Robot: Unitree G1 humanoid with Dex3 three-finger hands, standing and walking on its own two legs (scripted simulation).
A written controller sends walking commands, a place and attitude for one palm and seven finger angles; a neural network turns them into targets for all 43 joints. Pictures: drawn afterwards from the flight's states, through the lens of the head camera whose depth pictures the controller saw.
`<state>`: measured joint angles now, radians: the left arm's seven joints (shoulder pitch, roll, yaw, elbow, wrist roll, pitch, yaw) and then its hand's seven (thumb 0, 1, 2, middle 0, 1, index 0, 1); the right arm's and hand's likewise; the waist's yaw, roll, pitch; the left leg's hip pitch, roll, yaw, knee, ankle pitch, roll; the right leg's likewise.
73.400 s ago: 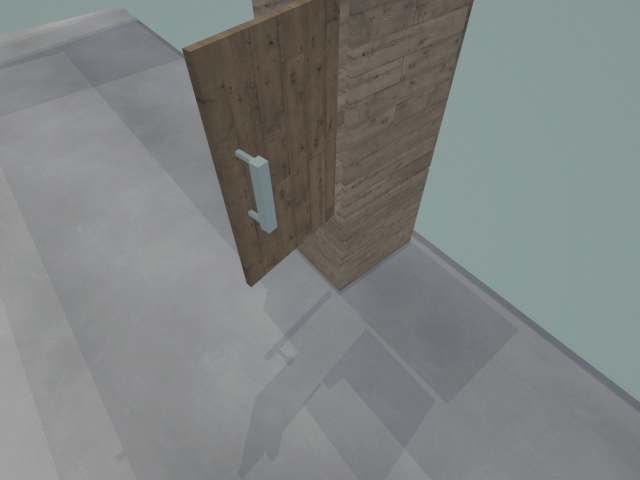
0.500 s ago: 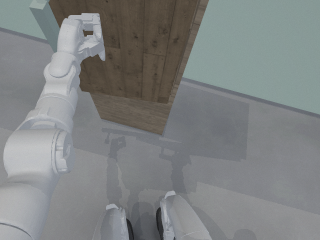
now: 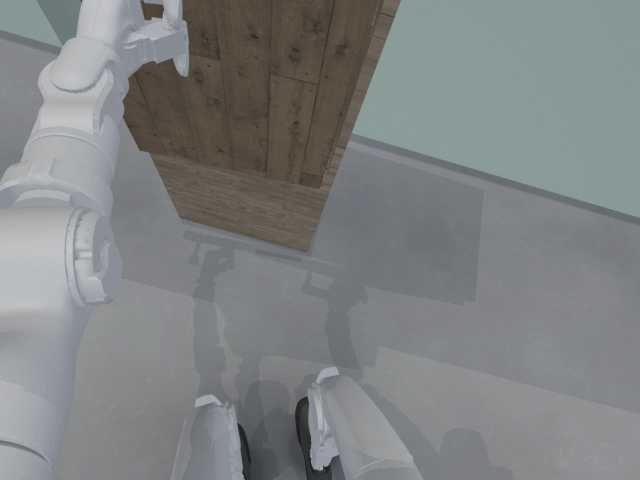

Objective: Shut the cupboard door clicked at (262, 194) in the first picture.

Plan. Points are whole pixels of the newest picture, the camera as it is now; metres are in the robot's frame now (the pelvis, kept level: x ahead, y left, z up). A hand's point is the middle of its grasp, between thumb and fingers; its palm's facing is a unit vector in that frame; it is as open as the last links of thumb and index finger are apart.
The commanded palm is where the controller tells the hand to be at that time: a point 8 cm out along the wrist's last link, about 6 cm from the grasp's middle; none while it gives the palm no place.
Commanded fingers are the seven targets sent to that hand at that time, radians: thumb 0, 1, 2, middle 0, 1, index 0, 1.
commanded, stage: push the door shut along its arc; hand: left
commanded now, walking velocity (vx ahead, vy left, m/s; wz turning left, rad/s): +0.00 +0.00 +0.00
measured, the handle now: (82, 13) +0.63 +0.15 +0.09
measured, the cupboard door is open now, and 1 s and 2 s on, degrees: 4 0 0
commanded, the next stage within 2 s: pull the fist back off the door in 0.04 s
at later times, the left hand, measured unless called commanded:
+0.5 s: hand (203, 26) +0.60 +0.03 +0.10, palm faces +0.11 -0.99 -0.06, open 3.1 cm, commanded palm +0.57 +0.05 +0.10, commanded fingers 0.00 0.90 0.90 -1.30 -1.50 -1.30 -1.50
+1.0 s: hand (219, 85) +0.52 +0.02 +0.10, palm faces +0.07 -1.00 -0.02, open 3.1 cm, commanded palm +0.50 +0.06 +0.10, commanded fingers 0.00 0.90 0.90 -1.30 -1.50 -1.30 -1.50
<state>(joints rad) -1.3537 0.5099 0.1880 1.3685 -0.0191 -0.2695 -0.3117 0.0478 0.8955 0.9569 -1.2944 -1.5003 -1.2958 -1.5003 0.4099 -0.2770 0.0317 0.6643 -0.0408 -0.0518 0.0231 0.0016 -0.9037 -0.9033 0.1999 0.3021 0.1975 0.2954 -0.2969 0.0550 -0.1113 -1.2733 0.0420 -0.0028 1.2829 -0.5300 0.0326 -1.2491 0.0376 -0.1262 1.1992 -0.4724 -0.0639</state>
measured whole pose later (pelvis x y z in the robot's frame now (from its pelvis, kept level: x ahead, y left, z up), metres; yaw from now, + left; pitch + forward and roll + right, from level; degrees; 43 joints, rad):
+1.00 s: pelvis +0.03 +0.00 +0.04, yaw +1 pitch +24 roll -1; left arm -0.88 0.06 0.13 1.10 0.07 -0.53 0.36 0.01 0.90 0.90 -1.30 -1.50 -1.30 -1.50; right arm 0.40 -0.24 -0.04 0.65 -0.10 0.01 0.14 0.00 -0.91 -0.90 0.20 0.30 0.19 0.29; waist -0.17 0.05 -0.16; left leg -1.00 0.02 0.04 1.09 -0.52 0.03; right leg -1.01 0.03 -0.07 1.06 -0.48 -0.05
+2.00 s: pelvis +0.04 +0.00 +0.12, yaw +2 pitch -3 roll +0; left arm 0.15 0.26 0.05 -0.03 -0.06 -0.07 0.07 0.01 0.90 0.90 -0.90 -1.06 -0.90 -1.06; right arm 0.15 -0.21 0.05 0.54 0.04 0.03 -0.06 0.01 -0.90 -0.90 0.20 0.30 0.19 0.30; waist 0.04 0.06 -0.01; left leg -0.12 -0.02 0.04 0.42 -0.26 0.03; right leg -0.14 0.02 -0.05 0.42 -0.24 -0.04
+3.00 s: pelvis +0.04 +0.02 +0.12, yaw +1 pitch -1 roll -2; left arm 0.49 0.35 0.38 -0.36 -0.06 -0.15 0.12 0.01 0.89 0.90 -0.21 -0.30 -0.20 -0.30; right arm 0.20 -0.24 0.00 0.61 0.02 -0.04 -0.06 0.01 -0.90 -0.90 0.20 0.30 0.20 0.30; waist 0.03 0.09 -0.03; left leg -0.19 -0.01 0.04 0.48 -0.28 0.05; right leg -0.17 0.03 -0.05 0.39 -0.21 -0.02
